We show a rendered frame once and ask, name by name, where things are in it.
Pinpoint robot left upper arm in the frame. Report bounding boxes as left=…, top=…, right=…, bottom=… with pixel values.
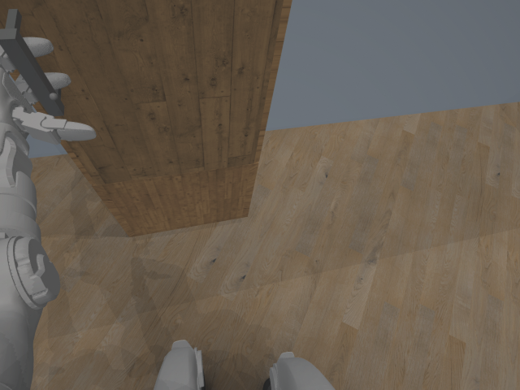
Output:
left=0, top=236, right=60, bottom=390

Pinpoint handle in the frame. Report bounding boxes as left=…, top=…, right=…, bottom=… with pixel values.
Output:
left=0, top=9, right=64, bottom=116

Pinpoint robot left thigh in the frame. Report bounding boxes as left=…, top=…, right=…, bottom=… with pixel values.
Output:
left=154, top=347, right=204, bottom=390

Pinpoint robot left forearm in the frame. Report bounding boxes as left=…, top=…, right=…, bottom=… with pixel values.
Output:
left=0, top=122, right=41, bottom=244

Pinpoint cupboard door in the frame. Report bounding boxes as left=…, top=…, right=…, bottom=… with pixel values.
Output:
left=0, top=0, right=284, bottom=185

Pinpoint robot thigh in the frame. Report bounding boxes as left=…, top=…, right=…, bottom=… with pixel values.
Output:
left=270, top=357, right=335, bottom=390
left=154, top=347, right=204, bottom=390

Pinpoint robot right thigh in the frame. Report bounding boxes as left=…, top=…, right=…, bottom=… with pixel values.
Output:
left=270, top=357, right=335, bottom=390

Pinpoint left robot hand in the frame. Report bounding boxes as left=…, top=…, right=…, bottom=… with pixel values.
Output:
left=0, top=37, right=97, bottom=145

